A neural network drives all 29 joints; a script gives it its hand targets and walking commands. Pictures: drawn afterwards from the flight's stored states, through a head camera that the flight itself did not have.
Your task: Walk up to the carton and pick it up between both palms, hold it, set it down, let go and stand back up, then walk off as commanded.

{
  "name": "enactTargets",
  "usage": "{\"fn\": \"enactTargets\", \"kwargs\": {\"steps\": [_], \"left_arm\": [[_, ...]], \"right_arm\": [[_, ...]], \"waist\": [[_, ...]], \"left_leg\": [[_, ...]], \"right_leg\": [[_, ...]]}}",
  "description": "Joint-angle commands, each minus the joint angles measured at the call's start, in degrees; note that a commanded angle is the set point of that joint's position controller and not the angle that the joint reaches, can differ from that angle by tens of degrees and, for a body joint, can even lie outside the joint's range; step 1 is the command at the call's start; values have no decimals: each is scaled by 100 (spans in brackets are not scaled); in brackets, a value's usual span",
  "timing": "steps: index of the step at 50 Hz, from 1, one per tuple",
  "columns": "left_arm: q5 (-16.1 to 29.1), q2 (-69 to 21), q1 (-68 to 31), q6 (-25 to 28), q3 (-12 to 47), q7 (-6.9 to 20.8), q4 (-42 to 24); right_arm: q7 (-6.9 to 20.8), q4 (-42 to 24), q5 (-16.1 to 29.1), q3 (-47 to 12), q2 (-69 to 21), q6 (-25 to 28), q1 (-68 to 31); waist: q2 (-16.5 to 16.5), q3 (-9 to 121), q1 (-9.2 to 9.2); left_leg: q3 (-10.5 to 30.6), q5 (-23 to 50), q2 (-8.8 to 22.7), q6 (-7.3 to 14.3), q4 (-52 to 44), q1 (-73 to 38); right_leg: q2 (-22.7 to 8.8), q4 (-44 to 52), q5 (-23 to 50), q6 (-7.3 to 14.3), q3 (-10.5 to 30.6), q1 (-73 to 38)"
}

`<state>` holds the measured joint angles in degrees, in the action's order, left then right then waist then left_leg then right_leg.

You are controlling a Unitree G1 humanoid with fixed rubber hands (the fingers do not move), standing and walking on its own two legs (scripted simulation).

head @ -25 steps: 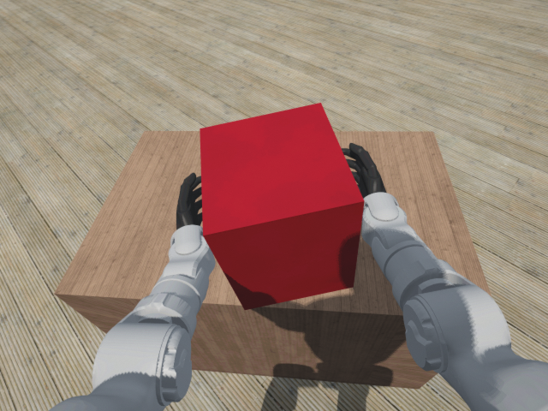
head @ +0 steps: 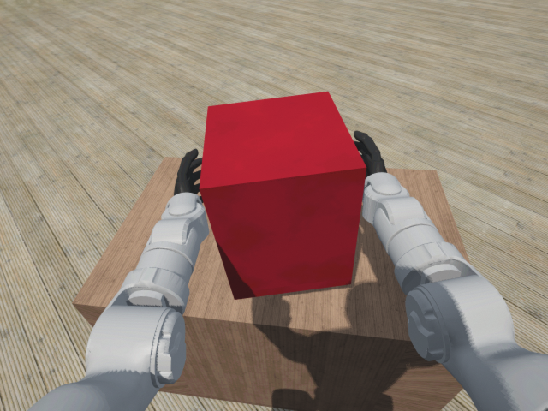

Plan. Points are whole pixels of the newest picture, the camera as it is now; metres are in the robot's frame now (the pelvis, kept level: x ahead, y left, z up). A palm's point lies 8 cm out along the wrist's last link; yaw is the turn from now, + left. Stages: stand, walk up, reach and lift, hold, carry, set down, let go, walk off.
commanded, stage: reach and lift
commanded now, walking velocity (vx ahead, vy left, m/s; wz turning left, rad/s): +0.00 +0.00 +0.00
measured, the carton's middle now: (280, 196) +0.43 +0.01 +0.11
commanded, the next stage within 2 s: hold in 1.14 s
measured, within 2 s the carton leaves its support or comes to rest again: neither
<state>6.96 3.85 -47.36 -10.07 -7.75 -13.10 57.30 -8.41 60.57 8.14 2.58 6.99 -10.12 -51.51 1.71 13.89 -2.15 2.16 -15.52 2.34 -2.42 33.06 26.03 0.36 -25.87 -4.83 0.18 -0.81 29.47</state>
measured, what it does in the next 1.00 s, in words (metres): stands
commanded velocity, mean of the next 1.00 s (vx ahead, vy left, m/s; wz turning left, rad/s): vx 0.00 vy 0.00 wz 0.00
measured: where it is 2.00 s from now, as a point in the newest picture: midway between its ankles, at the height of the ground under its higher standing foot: outside the picture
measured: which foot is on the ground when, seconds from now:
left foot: down 0.00-1.00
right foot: down 0.00-1.00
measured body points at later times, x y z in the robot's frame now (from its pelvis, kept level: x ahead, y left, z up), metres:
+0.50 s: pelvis +0.00 +0.01 +0.01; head -0.05 +0.01 +0.45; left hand +0.40 +0.17 +0.15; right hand +0.42 -0.12 +0.17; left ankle +0.01 +0.14 -0.73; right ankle +0.08 -0.12 -0.73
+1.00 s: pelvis +0.00 +0.01 +0.01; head -0.05 +0.01 +0.46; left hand +0.40 +0.18 +0.18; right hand +0.42 -0.12 +0.19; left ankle +0.01 +0.14 -0.73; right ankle +0.08 -0.12 -0.73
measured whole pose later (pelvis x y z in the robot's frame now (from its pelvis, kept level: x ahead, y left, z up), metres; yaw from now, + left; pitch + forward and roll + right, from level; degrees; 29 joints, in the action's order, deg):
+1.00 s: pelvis +0.00 +0.01 +0.01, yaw +1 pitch +2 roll -1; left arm -1.1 3.7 -44.0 -24.4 -12.0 -9.6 41.6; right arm -10.7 51.6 7.5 2.6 5.1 -20.0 -51.0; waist 1.6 10.6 0.5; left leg 2.6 -14.4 1.5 -1.5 28.8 16.7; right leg -0.5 -20.7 -3.7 -0.6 -1.2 19.3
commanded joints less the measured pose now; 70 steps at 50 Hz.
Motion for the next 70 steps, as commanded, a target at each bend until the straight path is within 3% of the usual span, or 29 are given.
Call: {"fn": "enactTargets", "kwargs": {"steps": [1, 2, 3, 4, 5, 6, 8, 11, 12, 14, 17, 22, 23, 26, 27, 29, 30, 32, 36, 40, 42, 45, 46, 49, 55, 56, 59, 60, 70], "left_arm": [[-310, -4792, -4390, 231, 1522, 1142, -2599], [-336, -4768, -4352, 137, 1523, 1191, -2536], [-295, -4938, -4341, 72, 1669, 1202, -2702], [-358, -4954, -4139, -13, 1633, 1242, -2661], [-401, -4883, -4228, -48, 1552, 1270, -2700], [-405, -4860, -4523, -48, 1598, 1271, -3138], [-395, -4997, -4389, -172, 1679, 1275, -2872], [-277, -5082, -4715, -143, 1842, 1262, -3392], [-360, -4956, -4878, -144, 1687, 1255, -3489], [-329, -5077, -5001, -197, 1679, 1203, -3403], [-561, -4960, -4754, -367, 1370, 1284, -2724], [-344, -5016, -4990, -354, 1596, 1296, -3305], [-426, -4908, -4843, -404, 1504, 1313, -2985], [-475, -4847, -4797, -483, 1393, 1379, -3057], [-418, -4791, -4958, -452, 1507, 1364, -3419], [-328, -4895, -4762, -468, 1615, 1360, -3463], [-336, -4858, -4875, -504, 1628, 1366, -3490], [-355, -4887, -4502, -612, 1687, 1374, -3412], [-591, -4651, -4571, -774, 1264, 1507, -3272], [-433, -4889, -4745, -792, 1561, 1498, -3677], [-474, -4842, -4551, -876, 1550, 1518, -3407], [-505, -4848, -4530, -934, 1546, 1538, -3637], [-574, -4790, -4429, -963, 1398, 1557, -3498], [-588, -4716, -4469, -1024, 1296, 1617, -3349], [-512, -4716, -4470, -1070, 1542, 1618, -3827], [-555, -4775, -4464, -1124, 1527, 1615, -3851], [-599, -4752, -4252, -1261, 1402, 1685, -3610], [-715, -4634, -4332, -1291, 1242, 1700, -3507], [-513, -4822, -4321, -1476, 1615, 1717, -3797]], "right_arm": [[437, -2167, 329, -1149, -4866, -232, -3399], [433, -1980, 233, -1078, -4891, -316, -3301], [445, -2081, 199, -1039, -4896, -307, -3281], [420, -2286, 278, -1085, -4878, -329, -3381], [415, -2021, 202, -974, -4799, -386, -3169], [434, -1959, 267, -935, -4811, -399, -3155], [456, -2118, 230, -897, -4736, -386, -3374], [454, -2425, 278, -978, -4938, -360, -3510], [476, -2397, 310, -1055, -5072, -408, -3478], [501, -2250, 268, -911, -5017, -427, -3550], [513, -1979, 63, -608, -4908, -490, -3659], [471, -2416, 219, -830, -5167, -407, -3690], [433, -2351, 191, -841, -5068, -464, -3655], [378, -2584, 276, -981, -5196, -506, -3791], [390, -2557, 326, -1030, -5173, -523, -3683], [334, -2949, 446, -1145, -5199, -491, -3788], [325, -2757, 445, -1168, -5187, -546, -3689], [305, -3063, 534, -1307, -5089, -594, -3723], [277, -2778, 394, -1124, -4998, -764, -3528], [271, -2959, 479, -1119, -4989, -731, -3593], [282, -2967, 465, -1058, -4843, -753, -3749], [256, -3106, 527, -1156, -4900, -770, -3634], [239, -3035, 503, -1114, -4920, -795, -3592], [229, -3105, 491, -1080, -4949, -799, -3790], [188, -3279, 632, -1256, -4930, -907, -3587], [201, -3319, 626, -1267, -4888, -911, -3650], [182, -3348, 588, -1181, -4790, -971, -3701], [207, -3046, 537, -1068, -4752, -1015, -3603], [142, -3649, 730, -1270, -4798, -1090, -3916]], "waist": [[-195, 2272, 1141], [-197, 2035, 1143], [-32, 2090, 1211], [-130, 2076, 1184], [-95, 1873, 1284], [27, 1838, 1284], [66, 1763, 1230], [80, 2275, 1212], [61, 2164, 1074], [131, 1989, 1154], [-141, 1451, 1069], [-92, 2122, 1042], [-133, 1836, 1080], [-267, 1947, 1017], [-65, 2104, 1012], [-99, 2286, 1062], [-61, 2302, 1110], [-41, 2301, 1040], [-306, 1671, 1044], [-29, 2079, 1130], [-8, 1932, 1151], [-43, 1939, 1150], [-248, 1738, 1122], [-297, 1892, 1054], [-157, 1990, 1199], [-11, 1995, 1108], [-293, 1708, 1119], [-255, 1387, 1122], [-254, 1747, 1189]], "left_leg": [[201, 1183, -758, -50, -1154, -208], [173, 898, -750, -15, -1242, -188], [203, 1063, -704, -44, -1234, -192], [169, 1224, -747, -79, -1230, -266], [215, 1032, -742, -78, -1297, -306], [238, 1087, -714, -127, -1330, -468], [216, 986, -697, -135, -1363, -483], [238, 1013, -725, -100, -1319, -548], [203, 901, -736, -77, -1342, -527], [216, 712, -711, -67, -1382, -635], [154, 23, -669, 73, -1583, -452], [131, 644, -708, 53, -1463, -634], [112, 553, -749, 41, -1477, -549], [80, 487, -765, 115, -1498, -477], [102, 656, -756, 73, -1437, -555], [118, 996, -788, 38, -1350, -627], [143, 917, -777, 21, -1363, -689], [152, 1099, -762, 21, -1338, -760], [67, 529, -764, 95, -1557, -589], [127, 963, -742, -18, -1458, -840], [134, 903, -743, -22, -1463, -812], [120, 1012, -736, -23, -1464, -809], [92, 765, -762, 32, -1535, -746], [66, 586, -751, 109, -1580, -578], [100, 1014, -781, 0, -1476, -738], [105, 962, -754, -10, -1500, -746], [78, 845, -728, 35, -1539, -764], [64, 561, -734, 57, -1628, -686], [103, 693, -744, 62, -1551, -775]], "right_leg": [[245, 338, 1607, -81, 145, -4276], [208, 419, 1265, -83, 158, -4188], [235, 388, 1369, -59, 114, -4257], [227, 409, 1604, -70, 129, -4325], [238, 488, 1405, -54, 143, -4314], [253, 475, 1315, -34, 107, -4240], [247, 552, 1082, -5, 108, -4071], [237, 510, 1202, -39, 92, -4134], [223, 536, 1109, -25, 125, -4152], [242, 600, 711, -33, 64, -3856], [191, 765, 32, -64, 61, -3693], [223, 649, 738, -62, 91, -4035], [223, 687, 705, -87, 98, -4087], [223, 671, 756, -111, 115, -4268], [195, 612, 927, -125, 143, -4261], [232, 573, 1287, -136, 117, -4376], [243, 598, 1245, -126, 133, -4343], [242, 577, 1409, -147, 116, -4344], [235, 709, 777, -183, 84, -4318], [264, 679, 1085, -113, 76, -4343], [243, 697, 1030, -113, 71, -4282], [257, 691, 1156, -132, 67, -4416], [276, 728, 971, -144, 89, -4438], [236, 739, 855, -163, 76, -4492], [248, 625, 1422, -160, 92, -4700], [268, 640, 1302, -168, 88, -4641], [290, 750, 1058, -157, 29, -4529], [261, 789, 735, -188, 26, -4428], [282, 731, 983, -181, 50, -4554]]}}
